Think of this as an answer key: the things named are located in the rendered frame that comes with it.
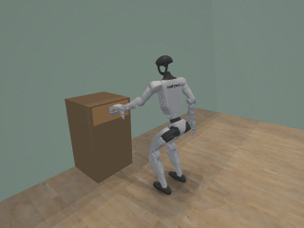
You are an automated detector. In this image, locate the left robot upper arm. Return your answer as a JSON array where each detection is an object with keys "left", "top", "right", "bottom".
[{"left": 137, "top": 81, "right": 162, "bottom": 106}]

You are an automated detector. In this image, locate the left robot hand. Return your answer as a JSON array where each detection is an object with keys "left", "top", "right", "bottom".
[{"left": 109, "top": 104, "right": 124, "bottom": 119}]

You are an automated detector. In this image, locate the right robot upper arm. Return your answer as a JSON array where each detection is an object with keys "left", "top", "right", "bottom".
[{"left": 178, "top": 77, "right": 196, "bottom": 105}]

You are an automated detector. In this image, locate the cabinet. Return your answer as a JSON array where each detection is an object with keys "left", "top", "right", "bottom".
[{"left": 65, "top": 91, "right": 133, "bottom": 183}]

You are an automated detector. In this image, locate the right robot forearm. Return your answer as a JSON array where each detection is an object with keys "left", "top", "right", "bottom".
[{"left": 187, "top": 102, "right": 197, "bottom": 122}]

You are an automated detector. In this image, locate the left robot forearm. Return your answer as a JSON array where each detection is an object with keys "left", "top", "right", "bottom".
[{"left": 120, "top": 97, "right": 140, "bottom": 112}]

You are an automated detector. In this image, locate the handle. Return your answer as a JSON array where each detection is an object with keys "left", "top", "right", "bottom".
[{"left": 108, "top": 110, "right": 120, "bottom": 116}]

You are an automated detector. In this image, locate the humanoid robot head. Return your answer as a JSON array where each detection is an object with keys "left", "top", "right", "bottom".
[{"left": 156, "top": 55, "right": 177, "bottom": 81}]

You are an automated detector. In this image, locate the robot right thigh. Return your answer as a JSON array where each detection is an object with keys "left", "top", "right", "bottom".
[{"left": 165, "top": 121, "right": 191, "bottom": 152}]

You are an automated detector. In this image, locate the drawer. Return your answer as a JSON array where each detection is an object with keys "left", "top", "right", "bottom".
[{"left": 91, "top": 100, "right": 129, "bottom": 126}]

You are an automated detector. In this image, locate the right robot hand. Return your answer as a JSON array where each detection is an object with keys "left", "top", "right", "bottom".
[{"left": 187, "top": 120, "right": 196, "bottom": 135}]

